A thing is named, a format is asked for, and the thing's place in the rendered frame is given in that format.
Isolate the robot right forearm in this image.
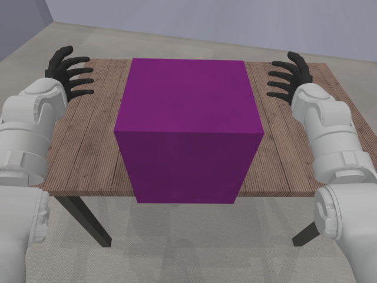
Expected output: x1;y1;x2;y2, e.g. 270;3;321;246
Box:
291;83;377;185

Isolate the table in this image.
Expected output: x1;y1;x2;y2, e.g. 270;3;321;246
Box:
28;59;377;247

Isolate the left robot hand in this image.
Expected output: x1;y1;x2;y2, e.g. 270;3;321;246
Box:
45;45;94;103

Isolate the right robot upper arm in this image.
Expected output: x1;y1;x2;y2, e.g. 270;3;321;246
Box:
313;183;377;283

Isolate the left robot upper arm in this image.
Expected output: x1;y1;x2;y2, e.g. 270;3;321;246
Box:
0;186;50;283

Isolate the carton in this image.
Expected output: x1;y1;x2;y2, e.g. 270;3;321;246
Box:
114;58;264;204

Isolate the right robot hand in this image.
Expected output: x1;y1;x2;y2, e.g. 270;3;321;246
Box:
266;51;313;106

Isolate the robot left forearm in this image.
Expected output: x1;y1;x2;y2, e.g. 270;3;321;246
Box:
0;78;68;187

